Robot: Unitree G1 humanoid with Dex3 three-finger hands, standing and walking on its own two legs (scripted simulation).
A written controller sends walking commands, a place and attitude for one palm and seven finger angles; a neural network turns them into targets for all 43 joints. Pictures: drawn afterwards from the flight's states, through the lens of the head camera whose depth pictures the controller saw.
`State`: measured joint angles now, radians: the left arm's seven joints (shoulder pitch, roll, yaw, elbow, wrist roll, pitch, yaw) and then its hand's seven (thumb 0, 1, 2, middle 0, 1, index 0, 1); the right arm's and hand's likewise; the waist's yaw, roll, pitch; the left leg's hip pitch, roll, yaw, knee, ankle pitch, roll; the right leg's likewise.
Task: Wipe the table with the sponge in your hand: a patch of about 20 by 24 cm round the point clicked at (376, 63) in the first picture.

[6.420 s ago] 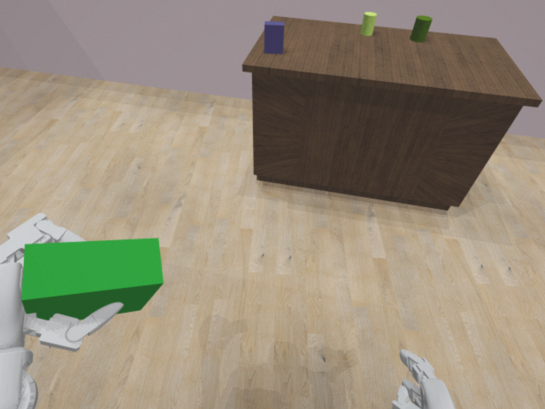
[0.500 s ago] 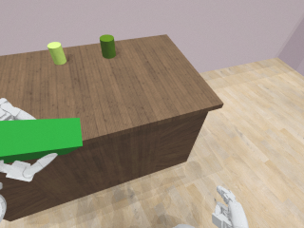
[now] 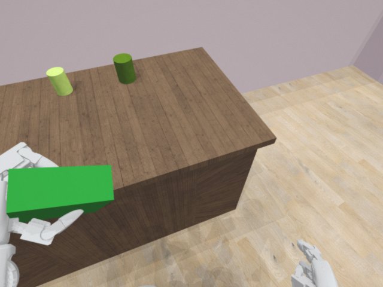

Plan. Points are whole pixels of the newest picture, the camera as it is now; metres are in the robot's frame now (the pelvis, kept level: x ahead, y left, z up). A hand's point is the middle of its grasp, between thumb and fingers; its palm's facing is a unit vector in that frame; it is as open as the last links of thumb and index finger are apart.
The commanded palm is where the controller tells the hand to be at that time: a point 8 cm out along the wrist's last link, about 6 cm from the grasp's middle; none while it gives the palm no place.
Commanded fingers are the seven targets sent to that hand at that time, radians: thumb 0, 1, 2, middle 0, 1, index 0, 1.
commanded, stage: come to a stop and stand still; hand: left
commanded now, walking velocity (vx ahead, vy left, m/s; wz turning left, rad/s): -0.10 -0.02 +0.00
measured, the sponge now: (75, 193) +0.23 +0.19 +0.15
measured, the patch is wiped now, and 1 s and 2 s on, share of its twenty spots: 0.00 0.00 0.00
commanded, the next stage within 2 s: look again from close up in 0.84 s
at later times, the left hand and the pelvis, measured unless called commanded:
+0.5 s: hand (39, 223) +0.18 +0.22 +0.16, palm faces +0.37 -0.84 -0.40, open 9.4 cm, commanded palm +0.14 +0.27 +0.17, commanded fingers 0.00 0.10 1.30 -1.20 -1.60 -1.20 -1.60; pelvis -0.02 -0.01 -0.01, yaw -1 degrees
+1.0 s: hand out of the picture +0.22 +0.27 +0.21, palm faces +0.48 -0.77 -0.43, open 9.4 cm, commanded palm +0.13 +0.27 +0.17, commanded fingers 0.00 0.10 1.30 -1.20 -1.60 -1.20 -1.60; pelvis -0.04 -0.01 -0.01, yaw -1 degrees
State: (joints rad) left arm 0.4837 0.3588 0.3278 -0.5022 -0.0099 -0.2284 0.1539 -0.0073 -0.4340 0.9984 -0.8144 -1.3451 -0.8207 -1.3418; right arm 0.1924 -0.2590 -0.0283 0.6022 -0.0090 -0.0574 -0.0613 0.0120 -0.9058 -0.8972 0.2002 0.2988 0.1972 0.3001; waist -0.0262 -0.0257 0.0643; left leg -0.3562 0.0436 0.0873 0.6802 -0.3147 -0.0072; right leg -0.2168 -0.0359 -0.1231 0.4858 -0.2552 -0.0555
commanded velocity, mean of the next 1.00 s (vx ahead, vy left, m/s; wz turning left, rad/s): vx -0.01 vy -0.02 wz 0.00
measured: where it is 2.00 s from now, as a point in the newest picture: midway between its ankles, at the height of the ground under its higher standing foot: outside the picture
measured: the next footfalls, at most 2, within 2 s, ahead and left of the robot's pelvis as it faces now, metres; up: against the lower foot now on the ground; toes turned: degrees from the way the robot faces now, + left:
left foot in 0.06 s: +0.05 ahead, +0.11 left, +0.00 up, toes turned -3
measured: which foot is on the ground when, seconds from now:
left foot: up 0.00-0.04, down 0.06-1.00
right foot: down 0.00-1.00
